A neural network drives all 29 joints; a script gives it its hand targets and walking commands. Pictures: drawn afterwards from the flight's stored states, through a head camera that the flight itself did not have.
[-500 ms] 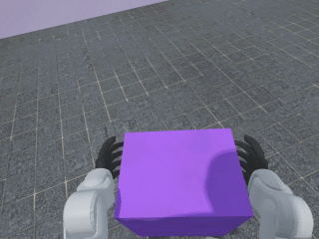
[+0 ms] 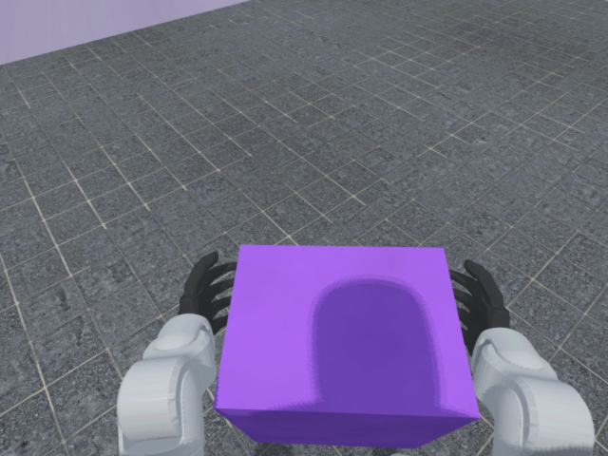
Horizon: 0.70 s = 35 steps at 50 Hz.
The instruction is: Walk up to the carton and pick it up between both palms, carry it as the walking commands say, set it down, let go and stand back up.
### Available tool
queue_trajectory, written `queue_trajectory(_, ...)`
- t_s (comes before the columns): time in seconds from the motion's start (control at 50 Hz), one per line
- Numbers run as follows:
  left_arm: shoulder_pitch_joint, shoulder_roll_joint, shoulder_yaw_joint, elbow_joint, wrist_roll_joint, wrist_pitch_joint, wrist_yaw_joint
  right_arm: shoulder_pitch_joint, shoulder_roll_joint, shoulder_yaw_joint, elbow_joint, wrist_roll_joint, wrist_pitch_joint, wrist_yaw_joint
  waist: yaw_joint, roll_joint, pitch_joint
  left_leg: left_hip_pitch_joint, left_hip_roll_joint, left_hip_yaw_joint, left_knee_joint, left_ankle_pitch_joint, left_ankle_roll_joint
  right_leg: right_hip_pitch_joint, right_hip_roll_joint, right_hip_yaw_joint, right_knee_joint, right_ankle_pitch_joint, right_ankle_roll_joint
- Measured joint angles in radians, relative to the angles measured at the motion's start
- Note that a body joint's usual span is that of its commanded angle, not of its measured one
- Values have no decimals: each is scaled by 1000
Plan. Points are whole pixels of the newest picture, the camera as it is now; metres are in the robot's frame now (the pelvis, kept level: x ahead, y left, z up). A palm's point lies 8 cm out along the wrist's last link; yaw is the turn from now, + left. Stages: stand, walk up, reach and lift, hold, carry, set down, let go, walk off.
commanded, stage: carry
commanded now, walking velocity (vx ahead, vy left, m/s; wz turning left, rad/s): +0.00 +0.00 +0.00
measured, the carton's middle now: (337, 357) +0.24 -0.01 +0.02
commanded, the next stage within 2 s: none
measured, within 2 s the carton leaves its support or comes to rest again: neither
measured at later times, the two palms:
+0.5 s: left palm (329, 369) +0.20 +0.00 +0.08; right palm out of the picture +0.20 -0.31 +0.11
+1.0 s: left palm (413, 403) +0.16 -0.07 +0.10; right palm out of the picture +0.16 -0.38 +0.11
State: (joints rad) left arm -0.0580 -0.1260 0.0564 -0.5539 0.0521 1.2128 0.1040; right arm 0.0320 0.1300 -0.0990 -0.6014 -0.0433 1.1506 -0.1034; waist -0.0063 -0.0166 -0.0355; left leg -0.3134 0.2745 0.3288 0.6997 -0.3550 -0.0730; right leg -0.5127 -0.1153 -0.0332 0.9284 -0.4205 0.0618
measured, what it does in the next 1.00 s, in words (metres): steps to the right: right foot, then left foot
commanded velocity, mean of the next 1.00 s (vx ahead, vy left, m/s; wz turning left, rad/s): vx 0.00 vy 0.00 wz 0.00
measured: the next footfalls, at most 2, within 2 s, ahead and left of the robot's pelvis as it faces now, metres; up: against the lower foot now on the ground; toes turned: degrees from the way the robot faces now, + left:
right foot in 0.06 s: +0.05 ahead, -0.21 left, +0.00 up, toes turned -8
left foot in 0.40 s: +0.02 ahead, -0.06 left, +0.00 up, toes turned +6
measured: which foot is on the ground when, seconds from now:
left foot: down 0.00-0.06, up 0.08-0.38, down 0.40-0.68, up 0.70-0.98, down 1.00-1.00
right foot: up 0.00-0.04, down 0.06-1.00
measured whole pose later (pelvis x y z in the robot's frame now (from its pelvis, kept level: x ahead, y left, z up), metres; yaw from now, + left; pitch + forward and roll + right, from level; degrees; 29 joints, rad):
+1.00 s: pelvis -0.08 -0.22 +0.01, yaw -3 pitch +3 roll +1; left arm -0.03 -0.13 0.09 -0.52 0.05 1.23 0.11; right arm -0.05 0.13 -0.10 -0.50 -0.03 1.22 -0.12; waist 0.02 -0.03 -0.08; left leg -0.29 0.04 0.09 0.59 -0.47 0.01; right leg -0.35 0.15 -0.16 0.29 -0.03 -0.10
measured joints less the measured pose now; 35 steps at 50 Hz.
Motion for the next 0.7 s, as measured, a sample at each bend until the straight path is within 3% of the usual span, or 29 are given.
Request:
queue_trajectory(0.04,-3,0,6,4,1,-2,-3,-22,-2,-1,3,-1,19,-3,-9,13,-8,-18,43,-1,28,-3,-36,65,-1,-26,-158,26,-2)
queue_trajectory(0.06,-4,-1,4,10,1,-4,-3,-31,-3,-8,5,1,28,-4,-12,27,-9,-35,70,-13,58,-11,-50,84,14,-39,-212,102,-6)
queue_trajectory(0.08,-4,-1,-6,27,5,-12,-2,-40,-7,-21,10,5,36,-4,-20,50,-3,-65,74,-65,114,-74,-55,75,32,-55,-191,111,-18)
queue_trajectory(0.14,13,-1,-19,65,13,-21,1,-53,-10,-40,39,16,64,-7,-33,66,16,-165,-37,-190,367,-294,-54,50,45,-60,-146,66,-62)
queue_trajectory(0.18,40,-2,-13,50,13,-27,2,-64,-1,-39,50,23,71,-11,-37,77,29,-213,-103,-202,482,-285,-43,50,64,-57,-173,81,-82)
queue_trajectory(0.24,57,-3,0,7,6,-39,2,-67,-3,-19,38,34,53,-15,-30,83,48,-245,-168,-186,523,-208,-26,63,98,-74,-226,117,-113)
queue_trajectory(0.32,67,-3,9,-18,-2,-59,-1,-65,-4,-1,23,31,30,-17,4,60,29,-213,-214,-182,379,-170,6,73,148,-109,-274,146,-155)
queue_trajectory(0.38,71,-3,6,-17,3,-54,0,-58,-4,0,31,30,27,-13,33,20,-7,-117,-236,-192,138,-145,37,70,178,-130,-273,146,-180)
queue_trajectory(0.4,71,-3,6,-15,5,-47,1,-53,-3,1,39,28,24,-10,38,-2,-18,-77,-244,-191,40,-80,60,68,181,-134,-262,139,-186)
queue_trajectory(0.42,70,-2,11,-8,6,-38,3,-45,-3,5,57,25,16,-7,45,-46,-21,-54,-261,-180,6,-31,95,72,168,-125,-248,132,-189)
queue_trajectory(0.46,89,-3,10,7,11,-18,7,-23,-1,11,88,18,18,0,61,-95,-41,-17,-272,-158,-31,-5,124,87,162,-97,-239,105,-159)
queue_trajectory(0.52,100,-4,-8,23,20,11,12,17,2,4,98,11,26,12,55,-76,-79,13,-256,-155,-46,-5,120,127,159,-70,-259,112,-120)
queue_trajectory(0.6,45,-1,-16,52,14,41,15,33,3,-12,77,3,31,12,26,-21,-95,44,-242,-162,-89,24,94,174,177,-85,-334,164,-188)
queue_trajectory(0.7,0,0,-2,104,6,32,5,-27,-3,-29,76,-8,81,-5,-14,30,-107,21,-232,-174,-114,33,73,170,193,-93,-402,215,-208)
